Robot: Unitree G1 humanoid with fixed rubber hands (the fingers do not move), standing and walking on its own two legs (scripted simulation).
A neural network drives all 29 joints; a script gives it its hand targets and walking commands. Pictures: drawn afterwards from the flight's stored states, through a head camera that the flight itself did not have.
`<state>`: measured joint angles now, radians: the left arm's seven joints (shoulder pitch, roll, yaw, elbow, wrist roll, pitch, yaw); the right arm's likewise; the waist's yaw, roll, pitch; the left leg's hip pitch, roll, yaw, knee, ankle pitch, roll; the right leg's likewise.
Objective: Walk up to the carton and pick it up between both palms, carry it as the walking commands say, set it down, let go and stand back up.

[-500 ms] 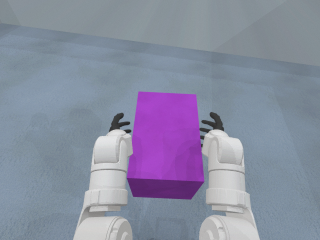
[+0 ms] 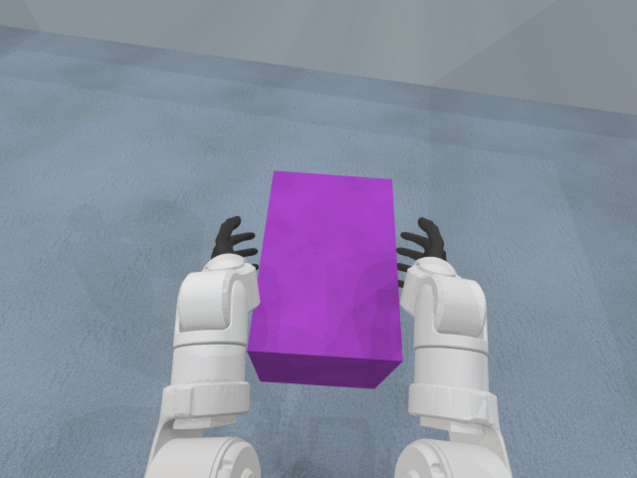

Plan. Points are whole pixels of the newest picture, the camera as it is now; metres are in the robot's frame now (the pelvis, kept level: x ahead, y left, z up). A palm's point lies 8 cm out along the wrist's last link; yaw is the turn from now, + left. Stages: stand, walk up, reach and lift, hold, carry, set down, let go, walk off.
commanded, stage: carry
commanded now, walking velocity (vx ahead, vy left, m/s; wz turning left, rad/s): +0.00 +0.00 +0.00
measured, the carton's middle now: (325, 282) +0.38 +0.00 +0.01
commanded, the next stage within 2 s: none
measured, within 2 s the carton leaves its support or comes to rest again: neither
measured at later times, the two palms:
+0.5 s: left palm (227, 270) +0.33 +0.13 +0.09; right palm (429, 273) +0.34 -0.12 +0.10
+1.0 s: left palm (223, 273) +0.33 +0.13 +0.09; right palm (425, 276) +0.34 -0.11 +0.10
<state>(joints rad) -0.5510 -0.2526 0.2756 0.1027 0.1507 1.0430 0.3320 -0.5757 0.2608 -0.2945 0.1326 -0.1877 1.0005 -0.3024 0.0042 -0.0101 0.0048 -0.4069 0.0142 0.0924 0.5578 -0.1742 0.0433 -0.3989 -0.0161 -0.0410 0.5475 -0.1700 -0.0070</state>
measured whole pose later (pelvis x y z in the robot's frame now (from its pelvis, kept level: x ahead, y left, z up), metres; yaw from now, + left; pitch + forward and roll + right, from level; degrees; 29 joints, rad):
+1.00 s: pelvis +0.00 +0.01 +0.00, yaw +0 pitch +0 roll -1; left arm -0.54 -0.25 0.27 0.12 0.15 1.05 0.33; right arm -0.57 0.26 -0.29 0.15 -0.19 1.01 -0.30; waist 0.00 -0.02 -0.01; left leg -0.39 0.01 0.10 0.55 -0.18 0.05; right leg -0.37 -0.02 -0.03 0.53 -0.16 0.00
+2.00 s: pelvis -0.02 -0.03 -0.01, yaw +7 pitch +2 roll -1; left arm -0.49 -0.23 0.20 -0.02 0.14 1.14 0.33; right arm -0.53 0.25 -0.22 0.02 -0.16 1.11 -0.31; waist -0.01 -0.01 0.02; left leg -0.51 0.00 0.01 0.65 -0.17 0.02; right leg -0.47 -0.06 -0.16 0.67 -0.23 -0.03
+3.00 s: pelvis +0.00 -0.01 +0.00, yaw +7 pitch +1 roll -1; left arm -0.45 -0.22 0.18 0.03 0.15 1.12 0.28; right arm -0.48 0.23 -0.18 0.06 -0.20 1.09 -0.27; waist 0.01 0.00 -0.01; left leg -0.43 -0.01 0.05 0.54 -0.14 0.04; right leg -0.38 -0.07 -0.15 0.56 -0.20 -0.01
